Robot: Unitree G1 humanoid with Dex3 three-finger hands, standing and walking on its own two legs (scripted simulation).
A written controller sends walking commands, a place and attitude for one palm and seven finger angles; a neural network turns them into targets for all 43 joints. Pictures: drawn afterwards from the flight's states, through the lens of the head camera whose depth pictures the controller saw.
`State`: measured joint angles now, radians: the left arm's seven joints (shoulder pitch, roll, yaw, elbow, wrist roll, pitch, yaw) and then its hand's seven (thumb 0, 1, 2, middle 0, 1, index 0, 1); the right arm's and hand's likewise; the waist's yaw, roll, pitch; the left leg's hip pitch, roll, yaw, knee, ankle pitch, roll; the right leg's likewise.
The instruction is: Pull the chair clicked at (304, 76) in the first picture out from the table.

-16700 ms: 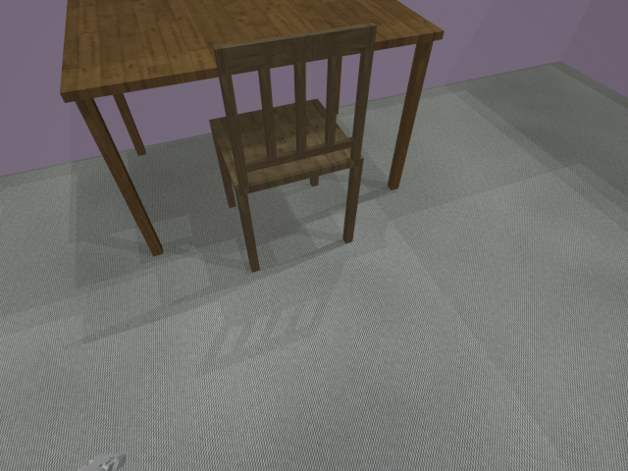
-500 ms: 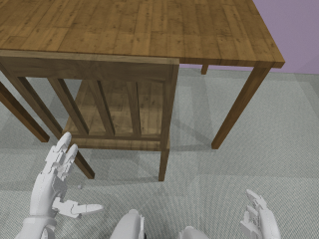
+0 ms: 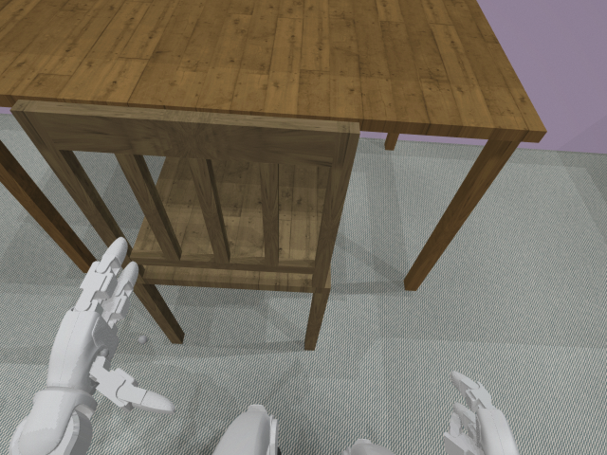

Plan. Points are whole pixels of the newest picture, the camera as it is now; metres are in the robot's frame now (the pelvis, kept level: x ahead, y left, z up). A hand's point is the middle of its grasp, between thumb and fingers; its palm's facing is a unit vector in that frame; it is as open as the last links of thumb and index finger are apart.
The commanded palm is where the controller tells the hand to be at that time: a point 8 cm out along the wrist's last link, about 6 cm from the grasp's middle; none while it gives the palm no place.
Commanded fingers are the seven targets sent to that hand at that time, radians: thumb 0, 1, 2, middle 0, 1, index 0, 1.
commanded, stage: raise the hand toward the chair's back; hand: left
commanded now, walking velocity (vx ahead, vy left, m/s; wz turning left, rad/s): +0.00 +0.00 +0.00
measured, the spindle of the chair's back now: (213, 215) +0.47 +0.18 -0.03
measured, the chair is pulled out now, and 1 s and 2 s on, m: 0.00 0.00 0.00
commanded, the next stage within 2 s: aim the fingers beside a spindle in 0.46 s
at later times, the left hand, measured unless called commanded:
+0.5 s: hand (156, 336) +0.25 +0.19 +0.04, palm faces +0.01 -1.00 -0.05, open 16.9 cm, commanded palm +0.22 +0.25 +0.04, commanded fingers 0.00 -0.50 0.30 -0.06 -0.08 -0.06 -0.08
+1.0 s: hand (179, 320) +0.27 +0.17 +0.03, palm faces +0.00 -1.00 -0.04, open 16.9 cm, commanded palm +0.25 +0.23 +0.03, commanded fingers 0.00 -0.50 0.30 -0.06 -0.08 -0.06 -0.08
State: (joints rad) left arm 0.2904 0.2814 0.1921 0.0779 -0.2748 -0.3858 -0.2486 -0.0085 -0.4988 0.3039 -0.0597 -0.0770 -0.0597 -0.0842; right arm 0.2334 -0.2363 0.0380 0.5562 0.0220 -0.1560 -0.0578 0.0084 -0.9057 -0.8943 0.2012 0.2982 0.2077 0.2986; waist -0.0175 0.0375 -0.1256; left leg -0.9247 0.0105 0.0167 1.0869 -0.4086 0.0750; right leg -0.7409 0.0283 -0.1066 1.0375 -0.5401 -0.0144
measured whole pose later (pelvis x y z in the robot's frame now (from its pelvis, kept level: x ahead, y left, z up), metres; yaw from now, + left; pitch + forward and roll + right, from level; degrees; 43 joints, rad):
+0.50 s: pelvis +0.00 -0.01 +0.00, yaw +0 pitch +14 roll -4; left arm 0.29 0.27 0.19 0.11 -0.28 -0.41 -0.25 -0.01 -0.50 0.30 -0.06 -0.08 -0.06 -0.08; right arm 0.22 -0.24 0.03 0.56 0.02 -0.16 -0.05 0.01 -0.91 -0.89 0.20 0.30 0.21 0.30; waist -0.02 0.04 -0.13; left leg -0.91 0.02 0.02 1.08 -0.41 0.06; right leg -0.74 0.04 -0.11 1.04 -0.55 -0.03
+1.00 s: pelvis +0.01 -0.03 -0.01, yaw +0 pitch +16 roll -3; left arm 0.20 0.26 0.20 0.21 -0.28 -0.44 -0.26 -0.01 -0.50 0.30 -0.06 -0.08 -0.06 -0.08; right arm 0.22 -0.25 0.01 0.59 0.02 -0.16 -0.05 0.01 -0.91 -0.89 0.20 0.30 0.21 0.30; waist -0.03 0.04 -0.14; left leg -0.96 0.03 0.01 1.12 -0.43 0.04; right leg -0.79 0.05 -0.11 1.09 -0.57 -0.05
